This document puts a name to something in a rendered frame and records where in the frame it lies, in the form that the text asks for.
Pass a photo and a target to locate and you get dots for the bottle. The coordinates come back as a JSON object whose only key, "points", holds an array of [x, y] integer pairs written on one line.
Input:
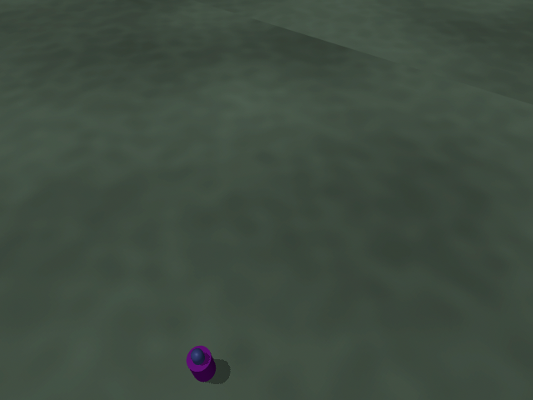
{"points": [[201, 363]]}

